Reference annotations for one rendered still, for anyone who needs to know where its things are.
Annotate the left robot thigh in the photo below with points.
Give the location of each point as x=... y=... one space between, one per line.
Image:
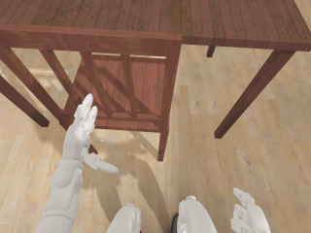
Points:
x=127 y=220

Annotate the robot right shin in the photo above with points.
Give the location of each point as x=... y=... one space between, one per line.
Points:
x=183 y=229

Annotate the robot right hand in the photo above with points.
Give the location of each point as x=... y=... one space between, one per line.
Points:
x=253 y=219

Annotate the chair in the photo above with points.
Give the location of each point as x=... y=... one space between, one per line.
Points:
x=130 y=93

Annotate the robot left hand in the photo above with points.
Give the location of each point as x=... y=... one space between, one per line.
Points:
x=77 y=136

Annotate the table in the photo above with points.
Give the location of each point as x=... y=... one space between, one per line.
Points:
x=251 y=24

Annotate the robot left forearm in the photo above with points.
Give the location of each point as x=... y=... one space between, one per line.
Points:
x=61 y=209

